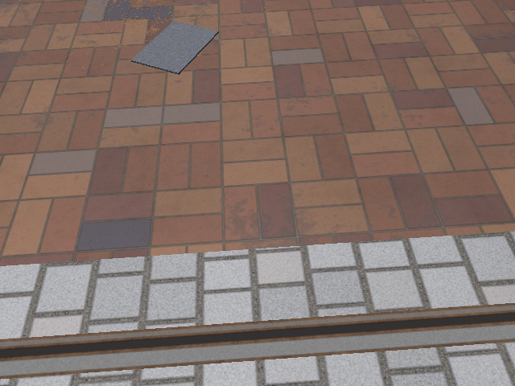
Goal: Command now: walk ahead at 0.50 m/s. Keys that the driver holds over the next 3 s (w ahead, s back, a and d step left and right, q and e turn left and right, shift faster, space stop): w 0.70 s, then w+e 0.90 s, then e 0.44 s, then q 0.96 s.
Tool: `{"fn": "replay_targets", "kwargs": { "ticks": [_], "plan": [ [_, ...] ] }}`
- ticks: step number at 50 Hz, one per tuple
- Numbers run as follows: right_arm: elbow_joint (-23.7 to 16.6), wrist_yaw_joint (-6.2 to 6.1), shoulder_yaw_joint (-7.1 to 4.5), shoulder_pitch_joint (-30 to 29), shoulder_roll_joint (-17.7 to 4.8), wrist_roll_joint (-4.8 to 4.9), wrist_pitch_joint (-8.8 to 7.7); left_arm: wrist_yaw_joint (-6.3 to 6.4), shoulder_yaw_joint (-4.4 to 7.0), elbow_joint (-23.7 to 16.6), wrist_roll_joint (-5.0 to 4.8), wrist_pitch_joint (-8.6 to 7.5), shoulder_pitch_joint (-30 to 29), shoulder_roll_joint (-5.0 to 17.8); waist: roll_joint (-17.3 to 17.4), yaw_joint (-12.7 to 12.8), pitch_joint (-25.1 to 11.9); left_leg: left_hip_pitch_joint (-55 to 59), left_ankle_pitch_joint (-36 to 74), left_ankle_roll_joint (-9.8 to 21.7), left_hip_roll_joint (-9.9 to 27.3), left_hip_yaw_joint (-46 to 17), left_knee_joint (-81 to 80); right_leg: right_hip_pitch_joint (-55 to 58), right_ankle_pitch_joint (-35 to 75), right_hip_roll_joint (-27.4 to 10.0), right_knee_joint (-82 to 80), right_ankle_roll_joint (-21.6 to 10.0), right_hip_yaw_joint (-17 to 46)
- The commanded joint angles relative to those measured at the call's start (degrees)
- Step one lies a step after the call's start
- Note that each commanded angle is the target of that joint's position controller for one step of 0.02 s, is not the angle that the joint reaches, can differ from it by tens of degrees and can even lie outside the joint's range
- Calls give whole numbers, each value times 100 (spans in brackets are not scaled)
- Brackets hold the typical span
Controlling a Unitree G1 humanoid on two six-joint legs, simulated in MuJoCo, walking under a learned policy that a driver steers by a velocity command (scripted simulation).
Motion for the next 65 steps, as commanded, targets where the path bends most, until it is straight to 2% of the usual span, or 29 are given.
{"fn": "replay_targets", "kwargs": {
  "ticks": [1,5,10,13,14,15,16,17,18,19,20,21,23,27,33,38,41,43,44,45,46,47,48,49,50,53,55,60,65],
  "plan": [
    [-278,-5,-70,-24,-213,-54,5,104,158,-242,-18,-63,-42,810,-513,-182,127,-406,910,-111,153,-82,-824,66,1222,-1532,-986,-860,1037],
    [-504,73,-16,-861,-92,-17,-57,177,166,-94,-77,-21,304,897,-535,74,292,-135,1820,-114,-96,153,-2179,196,945,-1387,-1067,-686,704],
    [-800,220,17,-1539,-153,39,-122,218,212,180,-128,101,719,941,-535,217,504,-386,1423,51,-210,121,-2851,1176,1103,-1777,-712,-648,768],
    [-801,287,-57,-1254,-362,49,-178,252,267,187,-138,185,567,1054,-675,-59,256,269,781,263,-420,278,-3043,1515,2233,-1900,-155,-502,767],
    [-677,276,-141,-777,-508,41,-187,253,272,157,-133,216,435,1083,-741,-347,-55,1031,701,371,-626,465,-3112,1459,3203,-1777,413,-411,642],
    [-369,242,-289,183,-771,30,-183,252,219,117,-105,245,374,957,-653,-775,-628,2361,814,541,-726,524,-3114,1073,3577,-1457,1518,-250,417],
    [-152,184,-413,1256,-1216,-45,-170,256,120,-25,-5,241,454,775,0,-1076,-1496,4185,870,933,349,-734,-2973,-200,1964,-1073,3368,-36,153],
    [-4,220,-465,1584,-1495,-41,-139,175,-101,-1,-32,110,1194,-42,1524,-653,-2178,5993,-339,1830,1527,-3487,-3690,-2498,-2086,26,5279,317,374],
    [-52,225,-302,1459,-942,6,-151,158,22,29,-172,-30,791,555,931,-860,-1980,5841,-872,1602,1387,-3800,-4116,-3126,-2516,-212,5946,195,1161],
    [-147,205,-235,951,-725,13,-171,146,108,-167,-302,-117,240,869,693,-772,-1197,5118,-579,1347,1238,-2946,-4211,-3475,-2026,-500,6003,99,1053],
    [-265,204,-187,450,-611,-22,-180,189,114,-236,-285,-140,-65,879,174,-580,-767,4254,71,1222,1054,-2289,-4352,-3258,-1462,-818,5747,98,878],
    [-301,218,-149,171,-462,-75,-190,225,159,-254,-190,-115,-214,844,13,-422,-450,3537,568,1179,874,-1820,-4525,-3014,-1139,-998,5419,128,825],
    [-236,239,-98,96,-291,-133,-214,234,170,-206,-154,31,24,603,201,-143,-357,2898,857,1146,627,-1306,-4852,-2440,-846,-1191,5037,154,847],
    [-60,121,-167,424,-592,-93,-224,263,182,-387,-89,168,-454,509,58,-148,16,2674,1210,1255,586,-803,-5250,-2895,-157,-1295,4109,372,733],
    [122,11,-155,923,-662,-22,-139,162,112,-690,-102,105,-1603,347,91,-481,259,2925,1227,960,297,-148,-5338,-2832,1397,-1021,2164,434,438],
    [351,-18,-204,1283,-747,-5,-30,-13,54,-939,-178,67,-2212,395,126,-637,435,3897,1325,889,696,5,-5038,-3033,1084,-895,1540,240,390],
    [327,-58,-263,1069,-850,-5,39,-113,114,-999,-187,62,-1974,600,243,-355,208,4299,2755,687,847,260,-4426,-2498,360,-655,1464,-71,241],
    [228,-91,-248,881,-809,-29,114,-99,344,-625,-154,94,-646,961,179,310,-613,3999,4298,418,488,714,-2731,-614,402,-181,1322,-344,-72],
    [67,-124,-174,953,-688,-131,117,-49,497,-430,-133,122,321,1385,-434,595,-1259,2734,2970,190,220,945,-988,1077,517,-941,1378,-673,1107],
    [-59,-12,83,1541,97,-216,-42,-66,584,-343,-154,124,641,1856,-1880,179,-1829,220,-1151,-203,-983,672,1027,3025,-565,-2220,650,-1749,4179],
    [-32,65,2,1196,-349,-35,-257,-66,432,-371,-164,125,679,1335,-1436,396,-1994,-558,-2015,-100,-902,-272,1773,3253,-1241,-2290,58,-1709,4878],
    [-235,107,-75,631,-671,137,-402,-38,370,-488,-128,95,254,1112,-1211,390,-1202,-993,-1590,41,-606,-340,1839,2647,-910,-2097,13,-1441,4114],
    [-309,78,-69,302,-681,126,-466,-26,331,-629,-89,72,-151,997,-593,251,-841,-805,-1103,99,-350,-303,1520,1864,-340,-1871,-46,-1294,3453],
    [-324,35,-114,153,-680,11,-463,-31,283,-716,-55,64,-463,849,-267,52,-517,-476,-828,67,-188,-275,1007,1061,293,-1688,-147,-1207,2968],
    [-347,9,-157,181,-692,-54,-400,-19,231,-784,-9,53,-616,719,-310,-143,-466,-63,-678,43,-65,-318,689,585,686,-1546,-278,-1160,2695],
    [-463,-46,-166,125,-484,-134,-212,58,270,-805,-85,51,-475,898,-447,-285,-265,182,-460,-189,-83,-212,-140,-64,941,-1391,-549,-1223,2334],
    [-644,-75,-160,-337,-431,-154,-162,150,319,-776,-104,57,-239,1075,-460,-179,-64,-12,182,-345,-168,-163,-902,-234,882,-1296,-650,-1169,2173],
    [-986,11,-92,-1331,-260,-95,-214,245,325,-694,-140,133,176,1073,-663,162,100,569,1722,-386,-563,-92,-2651,-571,395,-926,-534,-761,1887],
    [-1263,117,-113,-1725,-492,-26,-323,285,339,-610,-183,229,460,1050,-712,231,70,713,1288,-309,-692,-279,-3326,246,371,-1180,133,-682,2531]
  ]
}}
